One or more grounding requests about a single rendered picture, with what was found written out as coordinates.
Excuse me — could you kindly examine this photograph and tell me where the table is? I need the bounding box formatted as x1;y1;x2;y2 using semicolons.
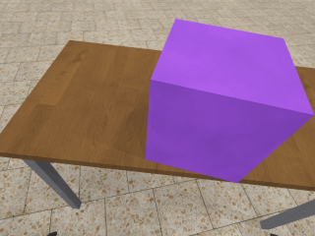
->
0;40;315;230

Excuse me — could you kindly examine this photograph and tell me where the carton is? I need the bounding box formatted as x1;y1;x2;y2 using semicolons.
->
145;19;314;183

